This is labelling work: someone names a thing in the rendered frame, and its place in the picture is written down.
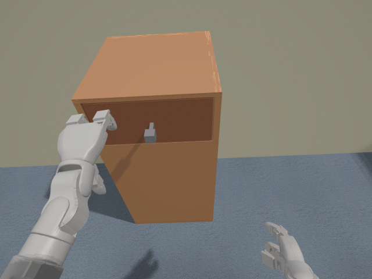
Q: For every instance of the right robot hand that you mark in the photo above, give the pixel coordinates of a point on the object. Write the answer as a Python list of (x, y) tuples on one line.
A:
[(276, 256)]

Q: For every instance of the drawer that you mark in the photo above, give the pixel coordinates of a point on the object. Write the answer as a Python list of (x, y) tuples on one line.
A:
[(175, 120)]

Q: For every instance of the left robot hand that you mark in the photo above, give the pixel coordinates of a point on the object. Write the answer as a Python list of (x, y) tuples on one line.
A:
[(85, 141)]

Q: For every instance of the right robot forearm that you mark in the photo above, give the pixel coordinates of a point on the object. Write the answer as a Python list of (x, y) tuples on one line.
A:
[(297, 269)]

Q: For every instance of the handle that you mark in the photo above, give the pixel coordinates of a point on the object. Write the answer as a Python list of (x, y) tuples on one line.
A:
[(150, 134)]

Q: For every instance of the cabinet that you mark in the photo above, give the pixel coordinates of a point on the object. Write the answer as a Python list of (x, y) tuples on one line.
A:
[(162, 182)]

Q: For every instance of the left robot forearm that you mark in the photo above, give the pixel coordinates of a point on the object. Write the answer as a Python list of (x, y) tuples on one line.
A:
[(64, 215)]

